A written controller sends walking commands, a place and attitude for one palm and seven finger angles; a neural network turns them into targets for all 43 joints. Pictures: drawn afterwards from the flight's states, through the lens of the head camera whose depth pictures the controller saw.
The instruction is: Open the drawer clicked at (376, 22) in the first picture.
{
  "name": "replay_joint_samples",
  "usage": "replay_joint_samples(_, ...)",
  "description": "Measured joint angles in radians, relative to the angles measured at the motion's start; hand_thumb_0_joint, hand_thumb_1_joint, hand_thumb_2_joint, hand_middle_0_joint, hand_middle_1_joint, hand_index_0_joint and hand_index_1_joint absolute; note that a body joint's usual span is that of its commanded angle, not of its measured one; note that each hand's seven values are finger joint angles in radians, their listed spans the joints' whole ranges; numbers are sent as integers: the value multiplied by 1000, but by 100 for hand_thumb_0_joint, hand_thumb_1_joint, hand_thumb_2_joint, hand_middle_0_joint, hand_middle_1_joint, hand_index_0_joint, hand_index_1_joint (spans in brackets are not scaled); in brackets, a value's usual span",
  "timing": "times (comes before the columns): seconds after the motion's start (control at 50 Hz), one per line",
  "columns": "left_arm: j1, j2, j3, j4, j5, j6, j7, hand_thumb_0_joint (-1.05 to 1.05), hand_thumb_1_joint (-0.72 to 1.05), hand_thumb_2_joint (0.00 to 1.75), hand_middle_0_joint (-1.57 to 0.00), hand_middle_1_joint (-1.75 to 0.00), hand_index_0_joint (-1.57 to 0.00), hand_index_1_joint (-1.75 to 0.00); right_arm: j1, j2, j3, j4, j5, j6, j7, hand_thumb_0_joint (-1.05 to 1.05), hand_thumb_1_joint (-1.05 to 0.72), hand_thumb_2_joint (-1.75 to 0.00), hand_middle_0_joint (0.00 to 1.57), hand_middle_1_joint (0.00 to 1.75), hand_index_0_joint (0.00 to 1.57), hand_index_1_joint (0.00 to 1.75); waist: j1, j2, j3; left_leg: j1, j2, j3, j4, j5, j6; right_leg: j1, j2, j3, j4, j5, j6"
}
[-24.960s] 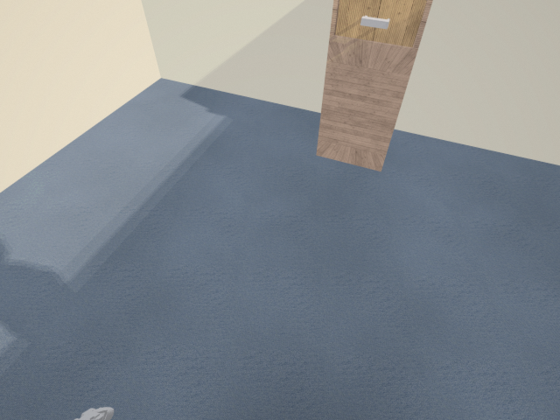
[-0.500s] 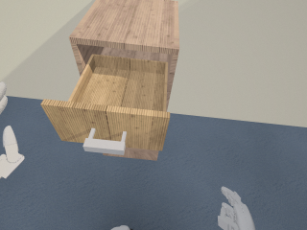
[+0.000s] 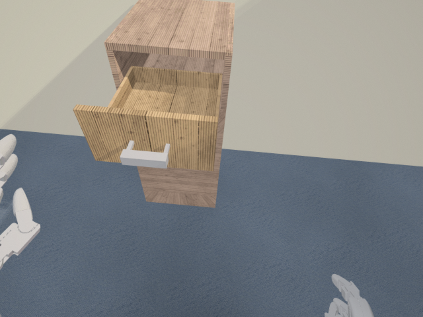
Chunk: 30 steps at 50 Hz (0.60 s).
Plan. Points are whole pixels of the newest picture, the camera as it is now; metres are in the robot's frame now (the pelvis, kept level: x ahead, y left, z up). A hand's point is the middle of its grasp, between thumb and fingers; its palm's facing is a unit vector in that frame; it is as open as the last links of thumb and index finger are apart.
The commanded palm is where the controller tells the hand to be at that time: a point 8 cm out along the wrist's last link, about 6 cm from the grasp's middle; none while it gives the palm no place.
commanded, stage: stop stepping back and stand still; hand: left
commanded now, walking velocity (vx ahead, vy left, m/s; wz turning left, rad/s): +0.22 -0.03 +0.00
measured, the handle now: (147, 152) +0.49 +0.17 +0.00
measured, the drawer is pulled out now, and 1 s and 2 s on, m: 0.29 0.29 0.29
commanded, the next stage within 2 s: let the arm hang, fingers relaxed in 0.42 s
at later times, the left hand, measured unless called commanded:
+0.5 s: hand (14, 260) +0.16 +0.23 +0.18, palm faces +0.40 -0.81 -0.43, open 7.4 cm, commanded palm none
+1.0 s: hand out of the picture -0.06 +0.19 -0.17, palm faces +0.06 -0.97 -0.22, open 7.1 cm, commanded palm none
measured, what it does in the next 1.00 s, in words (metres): stands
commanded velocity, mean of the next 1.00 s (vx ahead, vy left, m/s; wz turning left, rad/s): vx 0.07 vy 0.00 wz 0.00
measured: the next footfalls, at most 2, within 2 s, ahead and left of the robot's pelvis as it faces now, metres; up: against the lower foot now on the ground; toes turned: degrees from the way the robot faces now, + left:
none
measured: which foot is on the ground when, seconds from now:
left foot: down 0.00-1.00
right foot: down 0.00-1.00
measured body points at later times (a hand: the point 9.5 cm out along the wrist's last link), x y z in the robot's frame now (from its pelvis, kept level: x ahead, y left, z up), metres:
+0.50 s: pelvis -0.04 +0.00 +0.00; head -0.04 +0.01 +0.45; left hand +0.13 +0.28 +0.20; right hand +0.10 -0.23 -0.09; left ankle -0.02 +0.12 -0.73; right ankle -0.02 -0.10 -0.73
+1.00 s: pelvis -0.03 +0.00 +0.01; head +0.00 +0.01 +0.46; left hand -0.06 +0.24 -0.15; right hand -0.04 -0.22 -0.15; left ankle -0.02 +0.12 -0.73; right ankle -0.02 -0.10 -0.73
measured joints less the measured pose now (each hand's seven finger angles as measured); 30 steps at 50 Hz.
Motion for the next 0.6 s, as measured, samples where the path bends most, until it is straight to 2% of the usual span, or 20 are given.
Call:
replay_joint_samples(0.04,16,8,4,-15,3,1,-4,1,89,90,-21,-30,-21,-30,-6,12,8,-16,1,-7,9,2,-91,-90,19,30,20,29,1,-5,9,-7,-1,6,12,5,-1,3,1,7,-12,4,3)
replay_joint_samples(0.1,38,29,10,-38,8,-9,-7,1,89,90,-21,-30,-21,-30,-6,35,25,-32,4,-23,20,1,-91,-90,19,30,20,29,3,14,13,-23,16,-2,36,6,-1,8,18,0,-29,25,-1)
replay_joint_samples(0.16,35,37,13,-30,15,-21,-5,1,89,90,-21,-30,-21,-30,2,57,43,-27,5,-23,23,1,-91,-90,20,30,20,30,13,38,-1,-48,30,-14,75,-26,10,1,41,0,-21,-5,-9)
replay_joint_samples(0.22,9,19,10,-4,18,-18,-1,1,89,90,-21,-30,-21,-30,5,71,57,-13,1,-14,21,1,-90,-90,20,30,20,30,20,55,-12,-78,30,-31,118,-82,27,-12,60,11,-15,-10,-26)
replay_joint_samples(0.26,-9,3,6,5,18,-14,0,1,89,90,-21,-30,-21,-30,2,71,61,-3,-3,-6,23,1,-90,-90,20,30,20,30,27,55,-9,-100,20,-40,157,-116,42,-23,60,16,-9,31,-35)
replay_joint_samples(0.3,-22,-16,-8,9,17,-11,1,1,89,90,-21,-30,-21,-30,-2,65,61,11,-8,2,24,1,-90,-90,20,30,20,30,30,54,-3,-104,11,-35,171,-122,48,-30,56,19,8,44,-32)
replay_joint_samples(0.36,-22,-34,-25,13,16,0,3,1,89,90,-21,-30,-21,-30,-1,64,61,27,-15,13,17,1,-90,-90,20,30,20,30,32,32,2,-77,-1,-19,132,-36,33,-36,46,40,49,-18,-25)
replay_joint_samples(0.4,-18,-32,-27,13,23,11,7,1,89,90,-21,-30,-21,-30,10,65,60,21,-17,7,10,1,-90,-90,20,30,20,30,24,32,-2,-70,1,-16,112,0,26,-59,58,55,128,-115,-13)
replay_joint_samples(0.44,-21,-15,-20,19,30,13,7,1,89,90,-21,-30,-21,-30,24,76,56,17,-17,-10,13,1,-90,-90,20,30,20,30,12,30,-5,-66,1,-22,94,5,23,-75,67,54,209,-141,-3)
replay_joint_samples(0.48,-15,7,-9,13,27,13,8,1,89,90,-21,-30,-21,-30,36,83,61,16,-16,-25,18,1,-90,-90,20,30,20,30,7,26,-7,-65,3,-26,80,10,14,-42,69,36,146,-130,5)
replay_joint_samples(0.52,-5,26,7,-1,25,1,7,1,89,90,-21,-30,-21,-30,38,84,70,13,-16,-32,24,1,-90,-90,20,30,20,30,7,19,-3,-79,4,-25,97,2,2,12,68,28,5,-25,-7)
replay_joint_samples(0.54,-35,26,-14,50,45,-19,-14,1,89,90,-21,-30,-21,-30,31,75,58,35,-17,-47,38,1,-90,-90,20,30,20,30,9,38,-2,-102,11,-31,124,-5,4,3,74,17,1,10,-23)
replay_joint_samples(0.56,-86,18,-60,145,64,-12,-44,1,89,90,-20,-30,-20,-30,22,61,42,69,-19,-49,52,1,-90,-90,20,30,20,30,13,61,-7,-121,14,-33,146,-11,3,-9,75,6,17,7,-34)
replay_joint_samples(0.6,-194,-23,-162,397,77,57,-95,0,89,90,-20,-30,-20,-30,10,33,20,128,-25,-10,62,1,-90,-90,20,30,20,30,13,100,-27,-139,13,-31,173,-28,6,-26,65,-15,52,-29,-42)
